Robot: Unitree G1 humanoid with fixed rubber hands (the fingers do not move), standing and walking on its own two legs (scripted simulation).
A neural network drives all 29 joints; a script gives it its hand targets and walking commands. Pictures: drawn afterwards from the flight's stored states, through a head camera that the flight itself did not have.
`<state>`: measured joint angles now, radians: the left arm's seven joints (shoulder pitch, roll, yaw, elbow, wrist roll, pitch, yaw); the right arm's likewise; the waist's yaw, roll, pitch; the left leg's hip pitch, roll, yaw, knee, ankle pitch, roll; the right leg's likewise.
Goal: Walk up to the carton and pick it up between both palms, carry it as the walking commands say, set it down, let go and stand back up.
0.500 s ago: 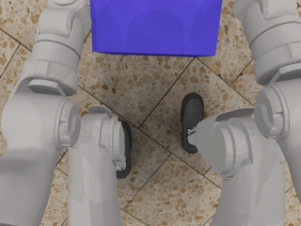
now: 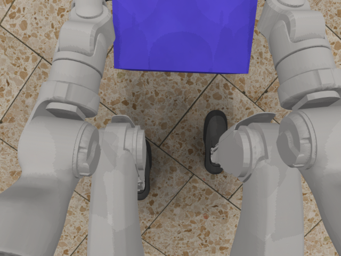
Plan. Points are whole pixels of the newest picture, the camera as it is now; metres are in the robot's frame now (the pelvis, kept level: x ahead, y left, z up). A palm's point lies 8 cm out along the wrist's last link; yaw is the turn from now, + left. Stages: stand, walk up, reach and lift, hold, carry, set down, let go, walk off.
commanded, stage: reach and lift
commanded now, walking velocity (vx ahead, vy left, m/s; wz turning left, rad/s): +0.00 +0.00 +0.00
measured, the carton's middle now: (181, 17) +0.54 -0.01 -0.20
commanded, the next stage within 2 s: none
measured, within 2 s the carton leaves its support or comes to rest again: neither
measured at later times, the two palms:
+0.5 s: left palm out of the picture +0.54 +0.15 -0.05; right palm out of the picture +0.53 -0.16 -0.05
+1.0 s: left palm out of the picture +0.52 +0.14 +0.03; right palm out of the picture +0.52 -0.16 +0.02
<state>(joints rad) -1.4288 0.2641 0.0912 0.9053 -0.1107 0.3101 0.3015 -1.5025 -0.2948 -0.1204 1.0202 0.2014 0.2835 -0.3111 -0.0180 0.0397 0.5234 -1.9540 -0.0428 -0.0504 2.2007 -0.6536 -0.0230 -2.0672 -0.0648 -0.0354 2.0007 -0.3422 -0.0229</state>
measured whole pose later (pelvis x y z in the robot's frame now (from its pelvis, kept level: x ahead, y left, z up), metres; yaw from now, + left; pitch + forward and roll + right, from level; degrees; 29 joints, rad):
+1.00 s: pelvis -0.01 -0.01 +0.09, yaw +2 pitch +16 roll -1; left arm -1.30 0.20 0.17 0.75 -0.03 0.42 0.26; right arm -1.29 -0.18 -0.26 0.71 0.05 0.45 -0.33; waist -0.02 0.05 0.52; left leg -1.58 -0.05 -0.06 1.90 -0.60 -0.04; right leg -1.68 -0.04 -0.04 1.74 -0.34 -0.02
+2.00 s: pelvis -0.01 -0.01 +0.21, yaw +3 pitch +7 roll -1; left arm -1.12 0.14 0.17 0.71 -0.01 0.43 0.25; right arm -1.08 -0.11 -0.26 0.59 0.02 0.48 -0.33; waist -0.02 0.06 0.52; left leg -1.10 -0.05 -0.08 1.47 -0.50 -0.03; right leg -1.17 -0.02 -0.04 1.33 -0.29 -0.01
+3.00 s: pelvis +0.10 +0.00 +0.35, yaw +4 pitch +7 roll -1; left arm -0.63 -0.07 0.30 0.83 0.24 0.43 0.15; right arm -0.56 0.11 -0.44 0.66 -0.27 0.48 -0.17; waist -0.02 0.07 -0.08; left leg -0.53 -0.04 -0.10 0.75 -0.34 0.00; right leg -0.60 -0.02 -0.04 0.66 -0.18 0.00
